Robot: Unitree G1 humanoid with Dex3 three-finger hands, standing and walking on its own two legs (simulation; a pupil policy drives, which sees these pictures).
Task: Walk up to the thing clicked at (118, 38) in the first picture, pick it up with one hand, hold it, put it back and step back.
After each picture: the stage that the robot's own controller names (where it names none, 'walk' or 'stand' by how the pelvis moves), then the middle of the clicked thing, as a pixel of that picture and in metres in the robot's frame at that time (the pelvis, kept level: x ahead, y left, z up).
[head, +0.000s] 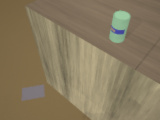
stand; (119, 27) +0.58 -0.14 +0.07
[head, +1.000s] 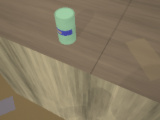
rise first; (66, 27) +0.51 +0.09 +0.10
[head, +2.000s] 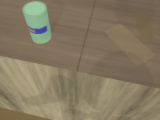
rise first; (38, 23) +0.47 +0.16 +0.12
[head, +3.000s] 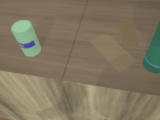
rise first; (27, 39) +0.46 +0.22 +0.09
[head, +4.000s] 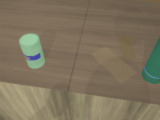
stand; (33, 51) +0.44 +0.19 +0.07
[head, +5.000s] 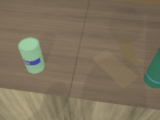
stand; (32, 56) +0.42 +0.19 +0.07
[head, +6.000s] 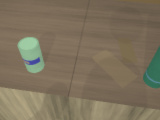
stand; (32, 55) +0.42 +0.19 +0.07
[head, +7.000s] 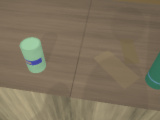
stand; (34, 55) +0.42 +0.19 +0.07
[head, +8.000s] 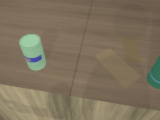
rise first; (33, 53) +0.42 +0.19 +0.07
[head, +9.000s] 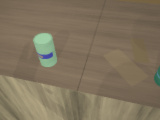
go down; (46, 50) +0.45 +0.19 +0.07
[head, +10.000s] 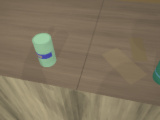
go down; (45, 50) +0.45 +0.19 +0.07
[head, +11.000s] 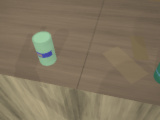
go down; (45, 49) +0.45 +0.19 +0.07
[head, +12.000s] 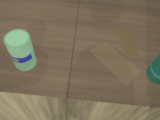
go down; (21, 51) +0.41 +0.17 +0.09
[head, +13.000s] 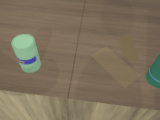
close in; (27, 54) +0.42 +0.18 +0.08
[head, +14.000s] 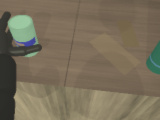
close; (25, 37) +0.45 +0.17 +0.11
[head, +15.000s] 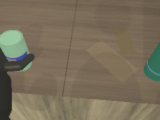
lift; (16, 51) +0.40 +0.20 +0.11
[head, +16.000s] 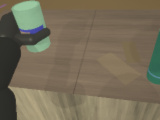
lift; (32, 27) +0.36 +0.14 +0.28
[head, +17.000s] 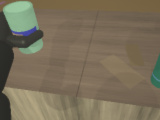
hold; (25, 28) +0.35 +0.16 +0.28
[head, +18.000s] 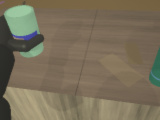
crouch; (26, 32) +0.34 +0.16 +0.27
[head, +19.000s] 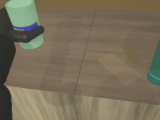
crouch; (26, 24) +0.37 +0.16 +0.28
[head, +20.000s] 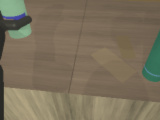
lower; (15, 15) +0.45 +0.19 +0.24
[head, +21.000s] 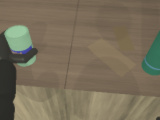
lower; (21, 46) +0.43 +0.19 +0.11
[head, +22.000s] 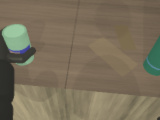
lower; (19, 45) +0.43 +0.19 +0.11
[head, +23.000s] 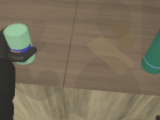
lower; (20, 45) +0.43 +0.19 +0.11
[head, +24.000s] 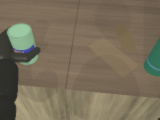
loosen; (24, 45) +0.43 +0.18 +0.11
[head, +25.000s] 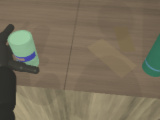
withdraw; (25, 51) +0.41 +0.18 +0.10
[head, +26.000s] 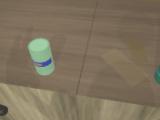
sink last; (42, 57) +0.40 +0.17 +0.09
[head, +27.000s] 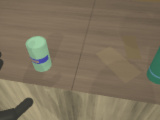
stand; (39, 54) +0.42 +0.18 +0.08
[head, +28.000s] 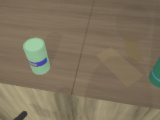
stand; (37, 57) +0.41 +0.18 +0.08
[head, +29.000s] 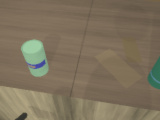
stand; (36, 59) +0.40 +0.18 +0.07
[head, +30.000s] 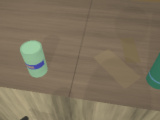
stand; (34, 59) +0.40 +0.18 +0.08
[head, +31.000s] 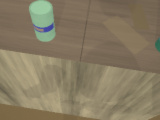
walk; (43, 22) +0.49 +0.13 +0.09
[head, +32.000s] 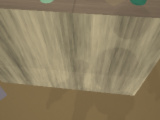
walk; out of the picture +0.74 +0.20 +0.09
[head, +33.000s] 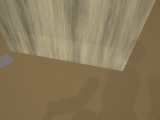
stand; out of the picture +1.10 +0.17 +0.09
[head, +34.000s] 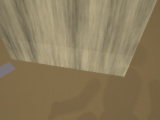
stand; out of the picture +1.08 +0.17 +0.08
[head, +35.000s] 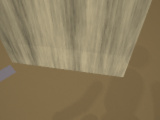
stand; out of the picture +1.09 +0.18 +0.07
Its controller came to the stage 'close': yes
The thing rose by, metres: 0.21
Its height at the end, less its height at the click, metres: +0.00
